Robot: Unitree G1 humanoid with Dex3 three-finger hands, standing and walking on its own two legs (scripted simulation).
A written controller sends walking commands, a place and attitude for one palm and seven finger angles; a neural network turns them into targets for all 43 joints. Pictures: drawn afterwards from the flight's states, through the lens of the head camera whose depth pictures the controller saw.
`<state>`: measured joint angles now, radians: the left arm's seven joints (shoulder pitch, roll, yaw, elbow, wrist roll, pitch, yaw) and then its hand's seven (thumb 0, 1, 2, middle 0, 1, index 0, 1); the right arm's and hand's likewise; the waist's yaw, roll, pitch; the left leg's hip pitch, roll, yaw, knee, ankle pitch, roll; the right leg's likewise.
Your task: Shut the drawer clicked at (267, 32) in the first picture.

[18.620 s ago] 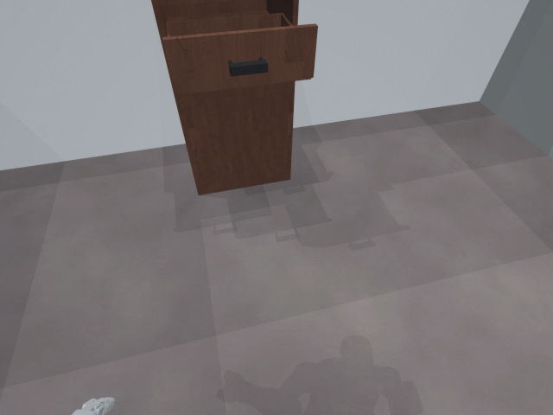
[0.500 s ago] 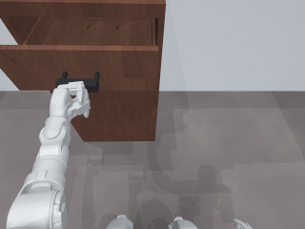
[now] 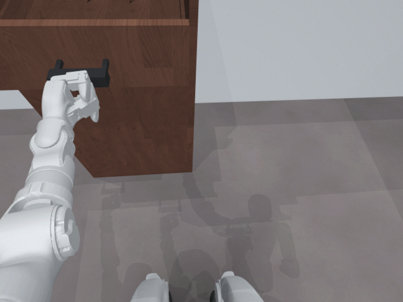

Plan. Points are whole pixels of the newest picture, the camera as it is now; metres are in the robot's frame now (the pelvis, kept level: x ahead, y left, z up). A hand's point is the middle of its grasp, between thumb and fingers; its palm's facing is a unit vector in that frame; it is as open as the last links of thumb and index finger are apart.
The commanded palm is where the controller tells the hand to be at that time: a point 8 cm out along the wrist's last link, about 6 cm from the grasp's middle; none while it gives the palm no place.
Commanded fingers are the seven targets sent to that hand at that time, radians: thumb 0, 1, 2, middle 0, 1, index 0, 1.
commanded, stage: push the drawer shut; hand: left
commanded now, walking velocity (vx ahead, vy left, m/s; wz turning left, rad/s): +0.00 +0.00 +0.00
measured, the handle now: (81, 70) +0.57 +0.21 +0.08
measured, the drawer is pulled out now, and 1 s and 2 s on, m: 0.09 0.00 0.00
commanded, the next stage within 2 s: pull the fist back off the drawer in 1.04 s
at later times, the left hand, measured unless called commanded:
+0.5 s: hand (94, 81) +0.54 +0.18 +0.08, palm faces +0.01 -1.00 -0.03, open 3.2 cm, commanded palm +0.53 +0.23 +0.08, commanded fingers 0.00 0.90 0.90 -1.40 -1.60 -1.40 -1.60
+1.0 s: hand (93, 66) +0.58 +0.19 +0.08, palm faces +0.02 -1.00 -0.03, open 3.2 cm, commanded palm +0.60 +0.21 +0.08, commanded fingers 0.00 0.90 0.90 -1.40 -1.60 -1.40 -1.60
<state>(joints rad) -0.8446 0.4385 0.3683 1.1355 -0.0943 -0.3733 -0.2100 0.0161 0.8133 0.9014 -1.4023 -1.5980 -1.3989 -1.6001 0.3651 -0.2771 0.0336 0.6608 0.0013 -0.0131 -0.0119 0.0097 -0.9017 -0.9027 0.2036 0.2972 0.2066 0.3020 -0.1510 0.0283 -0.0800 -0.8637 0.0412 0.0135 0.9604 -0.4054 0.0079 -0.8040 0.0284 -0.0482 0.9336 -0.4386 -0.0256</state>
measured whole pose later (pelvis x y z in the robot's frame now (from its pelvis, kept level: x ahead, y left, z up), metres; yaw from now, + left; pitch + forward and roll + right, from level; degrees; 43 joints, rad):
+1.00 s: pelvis +0.00 +0.02 -0.02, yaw -1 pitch +26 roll -5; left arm -1.25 0.67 0.40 1.40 0.05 -0.28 -0.17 0.04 0.66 0.91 -1.40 -1.60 -1.40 -1.60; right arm 0.47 -0.27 0.08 0.66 -0.06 0.04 0.02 0.00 -0.90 -0.90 0.21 0.30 0.21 0.30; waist -0.27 0.05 -0.08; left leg -1.09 0.05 -0.02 1.06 -0.43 0.03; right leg -0.99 0.04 -0.08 0.97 -0.43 -0.01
